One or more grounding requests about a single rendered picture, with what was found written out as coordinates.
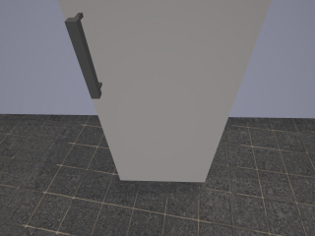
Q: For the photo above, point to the fridge door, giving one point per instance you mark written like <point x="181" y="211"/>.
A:
<point x="170" y="72"/>

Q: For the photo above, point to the handle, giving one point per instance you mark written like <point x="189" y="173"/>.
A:
<point x="80" y="45"/>

